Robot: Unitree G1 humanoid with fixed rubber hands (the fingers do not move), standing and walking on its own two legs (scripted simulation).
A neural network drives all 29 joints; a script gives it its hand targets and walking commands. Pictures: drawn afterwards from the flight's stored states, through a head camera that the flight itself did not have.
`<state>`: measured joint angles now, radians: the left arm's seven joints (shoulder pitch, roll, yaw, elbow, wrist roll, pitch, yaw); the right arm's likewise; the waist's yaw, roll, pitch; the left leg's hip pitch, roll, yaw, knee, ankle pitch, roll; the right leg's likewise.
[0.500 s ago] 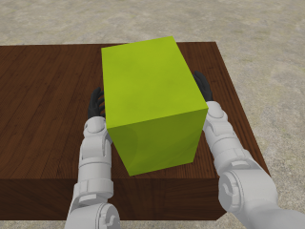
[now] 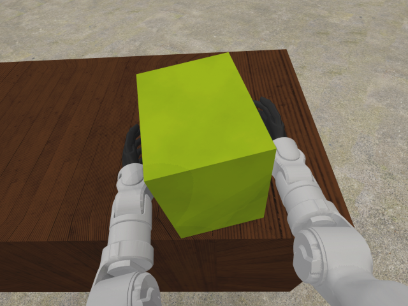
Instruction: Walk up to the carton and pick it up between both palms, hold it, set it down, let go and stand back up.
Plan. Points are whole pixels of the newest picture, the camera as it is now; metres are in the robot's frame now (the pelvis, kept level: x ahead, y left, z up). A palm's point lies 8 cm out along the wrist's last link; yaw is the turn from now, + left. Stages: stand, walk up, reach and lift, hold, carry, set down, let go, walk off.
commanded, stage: set down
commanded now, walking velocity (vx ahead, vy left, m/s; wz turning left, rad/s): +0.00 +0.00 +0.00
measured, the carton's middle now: (203, 150) +0.42 +0.03 +0.05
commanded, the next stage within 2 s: none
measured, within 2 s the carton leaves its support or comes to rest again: rests again in 0.08 s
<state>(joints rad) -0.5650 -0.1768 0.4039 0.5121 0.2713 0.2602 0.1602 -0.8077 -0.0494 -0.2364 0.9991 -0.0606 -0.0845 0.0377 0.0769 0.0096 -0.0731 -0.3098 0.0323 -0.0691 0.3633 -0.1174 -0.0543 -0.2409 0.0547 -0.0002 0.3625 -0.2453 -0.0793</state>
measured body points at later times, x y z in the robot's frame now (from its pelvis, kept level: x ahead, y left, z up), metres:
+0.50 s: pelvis +0.01 +0.00 +0.00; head +0.04 -0.03 +0.45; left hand +0.38 +0.17 +0.07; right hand +0.45 -0.11 +0.08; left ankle +0.00 +0.18 -0.74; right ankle -0.05 -0.06 -0.75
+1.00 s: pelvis +0.01 +0.00 +0.00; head +0.05 -0.02 +0.45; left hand +0.38 +0.17 +0.06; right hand +0.45 -0.11 +0.08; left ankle +0.00 +0.18 -0.74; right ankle -0.05 -0.06 -0.75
